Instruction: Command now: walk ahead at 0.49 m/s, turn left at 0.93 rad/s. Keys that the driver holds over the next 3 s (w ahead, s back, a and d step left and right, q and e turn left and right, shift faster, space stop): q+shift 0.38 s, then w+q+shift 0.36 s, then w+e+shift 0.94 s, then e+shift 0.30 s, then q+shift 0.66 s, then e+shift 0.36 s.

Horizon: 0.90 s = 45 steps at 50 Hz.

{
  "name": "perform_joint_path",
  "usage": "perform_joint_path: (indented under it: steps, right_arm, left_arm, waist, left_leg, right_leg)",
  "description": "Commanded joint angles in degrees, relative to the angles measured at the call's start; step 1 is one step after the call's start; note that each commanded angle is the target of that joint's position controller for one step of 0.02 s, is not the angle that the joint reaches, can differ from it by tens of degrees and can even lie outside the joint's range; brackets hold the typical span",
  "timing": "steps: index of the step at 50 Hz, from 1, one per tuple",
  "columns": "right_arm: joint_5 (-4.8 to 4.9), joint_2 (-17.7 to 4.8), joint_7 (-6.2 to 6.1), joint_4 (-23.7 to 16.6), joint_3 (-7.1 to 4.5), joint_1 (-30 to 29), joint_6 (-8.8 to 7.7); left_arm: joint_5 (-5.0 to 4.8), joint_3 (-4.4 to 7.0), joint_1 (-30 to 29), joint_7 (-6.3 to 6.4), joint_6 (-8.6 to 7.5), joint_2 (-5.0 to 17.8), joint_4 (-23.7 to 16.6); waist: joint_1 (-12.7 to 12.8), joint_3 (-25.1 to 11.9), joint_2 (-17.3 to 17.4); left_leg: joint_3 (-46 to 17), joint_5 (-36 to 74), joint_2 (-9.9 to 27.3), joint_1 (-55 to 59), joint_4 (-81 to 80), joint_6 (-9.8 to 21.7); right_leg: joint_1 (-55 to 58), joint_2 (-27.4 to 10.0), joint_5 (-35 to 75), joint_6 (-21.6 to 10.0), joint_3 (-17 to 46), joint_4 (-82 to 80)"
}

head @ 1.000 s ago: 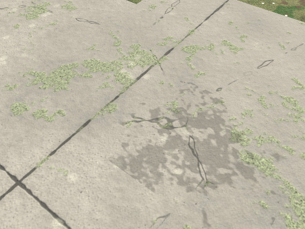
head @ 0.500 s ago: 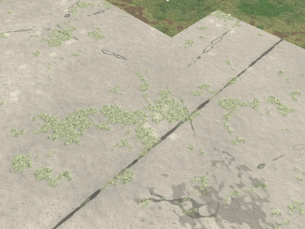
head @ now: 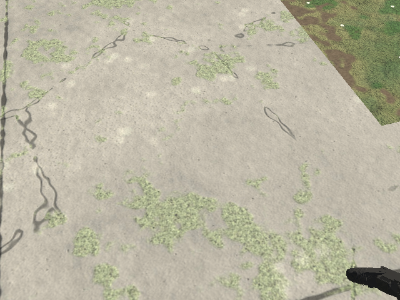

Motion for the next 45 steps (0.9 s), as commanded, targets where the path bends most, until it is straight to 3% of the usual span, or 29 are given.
perform_joint_path:
  steps: [1,2,3,4,5,6,7,8,9,11,13,15,19,20,22,23,25,27,28,29,30,31,32,34,36,40,42,44,45]
  right_arm:
    - [2.22,-8.49,-0.49,0.69,-3.99,15.9,-0.38]
    - [1.5,-11.82,-1.05,2.6,-5.99,24.29,0.49]
    - [1.45,-13.2,-2.28,4.17,-7.1,28.25,1.26]
    - [0.94,-14.85,-3.49,3.28,-7.16,24.61,1.62]
    - [-3.5,-17.3,-2.67,-1.92,-6.11,18.78,-0.34]
    - [-3.08,-15.95,-1.78,-5.71,-6.75,14.7,-0.46]
    - [-1.04,-13.34,-1.41,-6.5,-6.22,11.47,-0.93]
    - [0.87,-10.82,-1.67,-6.64,-5.53,8.79,-1.24]
    - [1.27,-9.89,-1.97,-6.99,-5.2,7.42,-1.18]
    - [0.56,-9.34,-3.07,-7.1,-5.39,6.97,-0.39]
    - [0.72,-9.93,-4.6,-6.25,-5.79,9.24,0.48]
    - [0.99,-10.91,-6.03,-6.2,-6.19,9.98,2.05]
    - [1.46,-10.09,-7.58,-7.19,-6.09,9.52,4.37]
    - [1.28,-9.57,-7.56,-7.58,-5.85,9.42,4.58]
    - [1.03,-8.72,-6.94,-8.48,-5.37,9.75,4.35]
    - [0.97,-8.7,-6.55,-8.59,-5.23,10.15,4.03]
    - [0.71,-7.97,-5.88,-8.67,-4.81,10.27,3.39]
    - [1.02,-6.52,-5.18,-8.61,-4.01,10.0,2.83]
    - [1.01,-3.75,-4.76,-8.31,-2.93,11.95,2.53]
    - [-3.57,-4.87,-2.99,-10.88,-2.98,7.64,1.71]
    - [-4.07,-5.59,-2.57,-12.94,-2.98,5.75,1.22]
    - [-4.61,-8.82,-2.17,-12.06,-3.48,3.21,1.1]
    - [-4.55,-9.49,-1.37,-11.03,-3.81,3.87,1.1]
    - [-4.48,-7.99,0.51,-10.02,-3.35,6.22,1.75]
    - [-3.85,-6.85,1.16,-10.23,-2.66,6.31,2.33]
    - [-3.59,-4.52,0.51,-9.94,-1.35,4.41,1.82]
    - [-3.6,-5.54,0.52,-10.14,-1.34,1.26,1.38]
    - [-4.02,-5.67,1.14,-10.7,-0.63,-2.72,0.92]
    - [-3.97,-4.67,1.5,-11.21,0.03,-5.58,0.54]
  left_arm:
    - [-2.29,4.38,-15.32,2.85,0.73,16.81,-11.0]
    - [-2.33,4.4,-16.19,2.8,1.54,15.65,-11.68]
    - [-2.48,3.52,-15.58,2.15,1.55,11.2,-11.59]
    - [0.34,1.47,-16.13,1.16,0.84,2.84,-13.14]
    - [0.4,0.31,-3.13,0.47,-0.51,2.05,-15.72]
    - [0.01,1.04,-4.9,0.27,-1.37,8.43,-16.38]
    - [-0.48,1.71,-10.66,0.48,-1.5,10.74,-17.5]
    - [0.19,2.01,-12.33,1.26,-0.78,10.46,-17.21]
    - [0.64,2.21,-12.88,1.67,0.07,10.42,-17.25]
    - [1.24,2.66,-15.16,1.73,1.63,10.25,-18.23]
    - [1.97,1.99,-17.95,1.76,1.86,7.11,-19.21]
    - [1.61,1.63,-20.39,1.72,2.4,5.52,-20.01]
    - [0.71,1.95,-25.48,1.53,2.96,5.67,-20.86]
    - [0.37,2.0,-26.0,1.35,2.97,5.57,-20.77]
    - [-0.44,2.06,-28.69,0.67,2.56,5.76,-21.02]
    - [-0.7,2.26,-29.67,0.3,1.98,6.19,-21.28]
    - [-1.12,3.06,-28.38,-0.3,0.58,7.24,-20.7]
    - [-1.54,4.22,-22.35,-0.55,-0.58,7.83,-18.78]
    - [-1.16,4.93,-16.72,-0.33,-0.77,9.2,-17.99]
    - [4.85,4.37,-10.49,0.44,1.24,14.77,-16.94]
    - [5.21,5.44,-11.55,0.05,1.79,16.46,-16.38]
    - [3.41,4.54,-13.06,-0.15,2.4,12.92,-16.7]
    - [2.43,4.06,-12.78,-0.06,2.79,11.73,-16.56]
    - [1.73,3.22,-11.8,0.35,2.71,11.19,-15.53]
    - [1.96,2.89,-9.55,-0.22,2.01,10.67,-14.31]
    - [2.55,2.22,-2.87,-1.34,0.3,9.18,-11.29]
    - [2.1,2.36,-0.75,-1.49,-0.02,10.07,-9.94]
    - [1.28,2.14,0.04,-1.74,0.35,9.81,-8.58]
    - [1.1,1.97,1.3,-1.76,0.57,9.47,-7.95]
  waist:
    - [-12.22,-7.5,-10.08]
    - [-15.73,-11.74,-8.53]
    - [-16.04,-11.31,-2.0]
    - [-11.68,-5.86,15.5]
    - [-2.41,-21.7,15.67]
    - [-4.97,-29.28,5.39]
    - [-3.91,-19.8,-2.92]
    - [-1.54,-15.87,-8.8]
    - [-0.2,-12.47,-8.46]
    - [0.35,-9.25,-5.79]
    - [-0.67,-10.07,-5.18]
    - [-1.3,-12.7,-3.29]
    - [-3.18,-13.31,2.25]
    - [-3.55,-13.62,3.22]
    - [-5.64,-10.52,5.27]
    - [-6.3,-8.87,6.51]
    - [-6.04,-7.36,7.79]
    - [-2.71,-6.71,6.2]
    - [-0.63,-9.9,1.81]
    - [2.43,-8.37,-10.34]
    - [1.06,-5.29,-15.53]
    - [0.69,-2.29,-8.49]
    - [0.29,-1.98,-5.14]
    - [-0.63,-3.06,-7.15]
    - [-0.84,-2.88,-8.66]
    - [0.22,0.07,-7.26]
    - [0.67,2.08,-7.31]
    - [0.79,2.78,-8.65]
    - [2.13,3.1,-9.17]
  left_leg:
    - [1.9,0.49,-5.87,27.13,-4.56,0.79]
    - [0.85,1.9,-6.8,37.44,-5.91,2.61]
    - [-3.8,7.67,-5.25,47.45,-11.57,4.58]
    - [-15.75,31.98,-0.39,50.42,-12.01,7.9]
    - [-44.78,37.32,13.23,61.41,-15.28,22.01]
    - [-52.15,16.33,15.63,61.75,-22.36,24.21]
    - [-48.41,4.27,12.33,53.02,-25.31,21.37]
    - [-45.19,-0.82,9.41,45.65,-25.91,17.71]
    - [-42.06,3.99,7.72,38.21,-26.14,16.21]
    - [-35.18,14.73,3.72,29.11,-25.4,14.0]
    - [-31.3,22.65,0.63,26.62,-22.88,12.35]
    - [-30.92,22.35,-1.36,27.65,-20.88,9.67]
    - [-33.44,9.61,-3.6,28.95,-18.84,3.91]
    - [-35.03,-1.13,-3.51,29.21,-19.74,4.11]
    - [-40.18,-26.65,-2.8,28.26,-22.84,5.95]
    - [-42.52,-32.92,-2.37,27.7,-23.01,6.7]
    - [-44.3,-36.76,-2.42,24.98,-21.09,7.0]
    - [-42.72,-41.14,-4.06,17.85,-15.09,5.42]
    - [-37.15,-46.49,-6.79,11.6,-4.2,2.91]
    - [-24.07,-46.26,-15.02,-2.84,8.77,-0.57]
    - [-19.1,-34.74,-12.25,-10.25,17.78,-1.49]
    - [-17.36,-28.15,-7.56,-11.77,21.44,-1.93]
    - [-16.47,-24.17,-6.07,-9.74,22.28,-2.53]
    - [-13.91,-18.68,-3.83,-6.71,25.92,-3.62]
    - [-12.06,-14.93,-2.22,-7.76,29.58,-4.17]
    - [-16.56,-10.36,-3.95,-9.68,25.89,-4.01]
    - [-16.09,-9.91,-4.73,-10.3,19.0,-4.14]
    - [-7.82,-8.81,-1.51,-5.61,7.54,-4.33]
    - [-4.35,-8.78,-0.45,-1.4,2.45,-4.33]
  right_leg:
    - [-10.84,-10.88,71.73,-3.11,3.05,12.1]
    - [-13.06,-10.9,69.37,-2.45,4.37,24.36]
    - [-21.8,-6.86,40.54,0.38,5.33,40.51]
    - [-36.46,4.32,-12.37,2.51,6.86,64.37]
    - [-47.56,7.79,-16.32,3.1,21.13,77.52]
    - [-47.66,5.59,-12.13,1.54,27.69,77.28]
    - [-50.0,4.04,-7.94,0.57,27.42,70.72]
    - [-48.26,1.26,-4.7,0.91,27.73,65.64]
    - [-45.5,0.66,-3.42,1.41,27.64,61.87]
    - [-41.3,0.04,-2.87,2.54,26.89,54.96]
    - [-40.71,1.48,0.17,3.39,25.59,47.88]
    - [-40.9,3.64,5.38,4.13,25.25,41.07]
    - [-40.29,5.64,13.13,4.17,26.76,30.74]
    - [-39.76,5.45,14.08,3.98,27.42,28.69]
    - [-39.21,4.89,13.91,3.12,28.41,23.04]
    - [-37.86,4.86,12.95,2.59,28.71,19.99]
    - [-30.28,4.76,10.89,1.43,28.48,14.34]
    - [-17.02,2.86,12.16,-0.34,27.2,7.71]
    - [-6.25,-3.43,6.15,-3.13,31.24,6.49]
    - [-0.59,-14.47,-22.24,-8.04,50.46,-2.09]
    - [-2.48,-21.16,-32.24,-11.63,67.2,-8.94]
    - [-5.89,-20.71,-29.25,-11.04,62.3,-7.21]
    - [-8.76,-17.72,-22.79,-8.99,53.17,-5.88]
    - [-11.83,-13.09,-13.13,-7.01,40.84,-6.73]
    - [-12.85,-11.76,-8.28,-6.79,34.38,-7.86]
    - [-13.96,-11.72,-5.35,-8.85,31.09,-10.32]
    - [-12.42,-11.57,-1.75,-10.27,28.94,-11.63]
    - [-12.26,-10.02,3.58,-10.78,26.43,-13.37]
    - [-13.45,-9.61,7.13,-10.97,25.98,-14.18]
Next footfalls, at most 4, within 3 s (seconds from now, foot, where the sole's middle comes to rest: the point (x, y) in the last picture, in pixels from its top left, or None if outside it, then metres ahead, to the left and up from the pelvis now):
0.06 left None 0.28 0.04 -0.76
0.56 right None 0.46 -0.07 -0.76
1.02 left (111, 289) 0.48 0.34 -0.76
1.46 right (106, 171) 0.93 0.45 -0.76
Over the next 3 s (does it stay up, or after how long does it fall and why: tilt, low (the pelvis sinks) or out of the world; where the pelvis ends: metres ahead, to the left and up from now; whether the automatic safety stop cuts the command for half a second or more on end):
stays up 1.27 0.64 0.01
